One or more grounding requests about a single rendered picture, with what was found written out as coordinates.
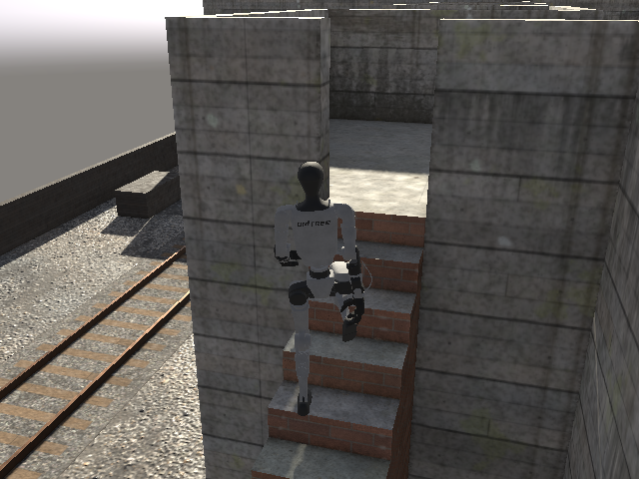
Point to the right robot forearm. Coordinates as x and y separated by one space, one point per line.
355 275

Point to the right robot hand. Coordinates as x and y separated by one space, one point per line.
358 311

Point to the left robot forearm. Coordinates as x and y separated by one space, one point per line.
281 259

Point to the right robot upper arm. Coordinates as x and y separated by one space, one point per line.
348 231

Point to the robot head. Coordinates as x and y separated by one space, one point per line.
310 175

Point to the left robot hand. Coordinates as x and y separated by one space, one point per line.
293 255

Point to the left robot upper arm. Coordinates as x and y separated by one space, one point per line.
282 218

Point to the robot right foot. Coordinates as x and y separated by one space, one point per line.
348 331

